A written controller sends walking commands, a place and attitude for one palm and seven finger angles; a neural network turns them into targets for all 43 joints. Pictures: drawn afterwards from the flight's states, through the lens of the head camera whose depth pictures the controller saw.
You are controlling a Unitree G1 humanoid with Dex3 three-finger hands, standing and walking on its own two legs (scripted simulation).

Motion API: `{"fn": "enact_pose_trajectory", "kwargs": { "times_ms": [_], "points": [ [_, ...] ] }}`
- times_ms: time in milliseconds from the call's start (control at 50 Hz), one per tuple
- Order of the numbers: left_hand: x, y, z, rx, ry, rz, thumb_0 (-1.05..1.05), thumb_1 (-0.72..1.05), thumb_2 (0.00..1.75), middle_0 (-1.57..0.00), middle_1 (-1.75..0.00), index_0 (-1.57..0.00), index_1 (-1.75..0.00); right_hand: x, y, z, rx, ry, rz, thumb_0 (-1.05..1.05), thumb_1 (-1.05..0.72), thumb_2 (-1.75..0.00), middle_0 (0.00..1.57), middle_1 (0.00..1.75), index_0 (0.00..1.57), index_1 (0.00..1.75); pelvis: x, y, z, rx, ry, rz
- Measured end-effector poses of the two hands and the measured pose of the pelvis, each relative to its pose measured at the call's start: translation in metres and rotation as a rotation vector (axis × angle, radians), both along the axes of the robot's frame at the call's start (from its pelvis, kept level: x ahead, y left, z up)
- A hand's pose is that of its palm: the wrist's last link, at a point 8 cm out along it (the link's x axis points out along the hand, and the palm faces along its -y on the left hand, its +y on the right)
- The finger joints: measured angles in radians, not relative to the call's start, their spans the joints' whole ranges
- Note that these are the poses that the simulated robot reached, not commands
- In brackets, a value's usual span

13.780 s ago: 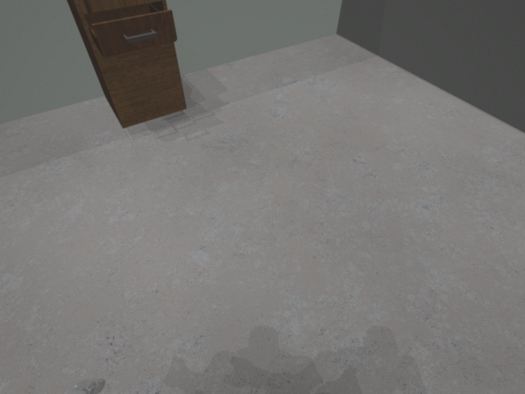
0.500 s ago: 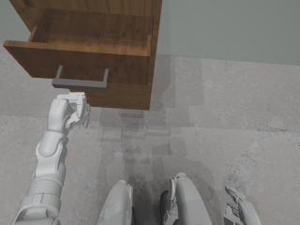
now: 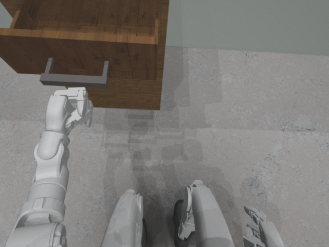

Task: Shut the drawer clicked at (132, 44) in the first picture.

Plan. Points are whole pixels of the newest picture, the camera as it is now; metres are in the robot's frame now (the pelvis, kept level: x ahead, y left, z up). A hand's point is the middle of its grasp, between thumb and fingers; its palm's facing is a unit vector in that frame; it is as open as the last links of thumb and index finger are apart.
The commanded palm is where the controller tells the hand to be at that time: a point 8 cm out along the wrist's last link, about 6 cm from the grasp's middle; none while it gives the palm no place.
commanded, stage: bring the fist close to the handle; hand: left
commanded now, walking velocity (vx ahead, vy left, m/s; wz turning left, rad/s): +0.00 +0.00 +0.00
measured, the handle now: (77, 72) +0.52 +0.21 +0.00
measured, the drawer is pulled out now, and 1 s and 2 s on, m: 0.15 0.10 0.00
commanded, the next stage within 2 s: push the drawer shut in 0.16 s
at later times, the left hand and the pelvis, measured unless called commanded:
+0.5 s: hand (91, 103) +0.44 +0.17 +0.00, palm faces -0.07 -1.00 -0.06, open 3.2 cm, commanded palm +0.43 +0.21 +0.00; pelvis +0.00 +0.00 +0.00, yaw +0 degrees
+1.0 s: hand (92, 83) +0.49 +0.17 +0.00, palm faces -0.08 -1.00 -0.05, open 3.0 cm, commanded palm +0.49 +0.20 +0.00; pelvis -0.02 +0.00 -0.02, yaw +0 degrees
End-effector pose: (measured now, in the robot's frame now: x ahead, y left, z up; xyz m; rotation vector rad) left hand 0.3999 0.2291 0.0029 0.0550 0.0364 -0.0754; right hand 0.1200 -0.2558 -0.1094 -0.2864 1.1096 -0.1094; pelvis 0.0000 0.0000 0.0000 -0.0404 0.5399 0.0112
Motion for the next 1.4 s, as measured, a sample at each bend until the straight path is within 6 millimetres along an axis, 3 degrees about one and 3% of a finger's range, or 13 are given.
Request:
{"fn": "enact_pose_trajectory", "kwargs": {
  "times_ms": [320,480,820,1160,1400],
  "points": [
    [0.0,-0.004,0.005,-0.004,-0.014,-0.008,0.01,0.9,0.9,-1.4,-1.6,-1.4,-1.6,0.008,-0.004,0.007,-0.017,-0.037,0.015,0.0,-0.91,-0.9,0.2,0.3,0.2,0.3,0.0,-0.002,0.002,-0.002,-0.004,0.007],
    [0.017,-0.004,0.004,0.003,-0.014,0.003,0.01,0.9,0.9,-1.4,-1.6,-1.4,-1.6,0.002,-0.005,0.003,-0.024,-0.02,0.015,0.0,-0.91,-0.9,0.2,0.3,0.2,0.3,-0.002,-0.002,-0.001,-0.004,0.001,0.009],
    [0.048,0.003,0.0,0.005,-0.013,-0.002,-0.05,0.79,0.93,-1.4,-1.6,-1.4,-1.6,-0.046,-0.008,-0.008,-0.053,0.111,-0.006,0.0,-0.91,-0.9,0.2,0.3,0.21,0.3,-0.012,0.0,-0.01,-0.018,0.018,0.019],
    [0.092,-0.001,0.003,-0.007,-0.027,-0.001,0.01,0.82,0.94,-1.4,-1.6,-1.4,-1.6,-0.098,-0.007,-0.006,-0.079,0.226,-0.067,0.0,-0.91,-0.9,0.2,0.3,0.2,0.3,-0.02,0.004,-0.019,-0.037,0.04,0.008],
    [0.117,-0.002,0.004,-0.008,-0.028,0.006,0.01,0.81,0.93,-1.4,-1.6,-1.4,-1.6,-0.119,0.002,-0.006,-0.073,0.303,-0.091,0.0,-0.91,-0.9,0.2,0.3,0.21,0.3,-0.019,0.008,-0.022,-0.05,0.061,0.006]
  ]
}}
